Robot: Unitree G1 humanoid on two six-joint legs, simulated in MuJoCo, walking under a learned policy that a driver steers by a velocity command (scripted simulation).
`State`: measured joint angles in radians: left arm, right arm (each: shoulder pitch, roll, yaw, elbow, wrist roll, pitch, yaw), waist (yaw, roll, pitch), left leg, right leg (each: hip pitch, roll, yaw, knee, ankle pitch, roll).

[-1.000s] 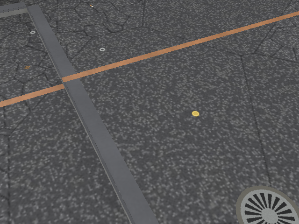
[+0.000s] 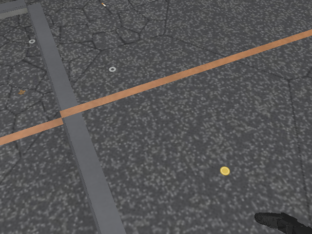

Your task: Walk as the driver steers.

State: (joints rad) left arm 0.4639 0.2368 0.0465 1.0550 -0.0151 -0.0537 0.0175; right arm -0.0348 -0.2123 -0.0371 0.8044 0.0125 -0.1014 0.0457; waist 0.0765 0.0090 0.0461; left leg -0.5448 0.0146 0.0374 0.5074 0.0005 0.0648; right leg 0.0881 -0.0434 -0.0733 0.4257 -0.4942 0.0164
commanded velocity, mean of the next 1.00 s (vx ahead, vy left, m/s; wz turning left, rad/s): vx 0.48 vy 0.00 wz -0.51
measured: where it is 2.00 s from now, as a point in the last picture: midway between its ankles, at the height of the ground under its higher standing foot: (228, 181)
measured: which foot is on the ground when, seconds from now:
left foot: down 0.00-0.54, up 0.56-1.00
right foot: up 0.00-0.52, down 0.54-1.00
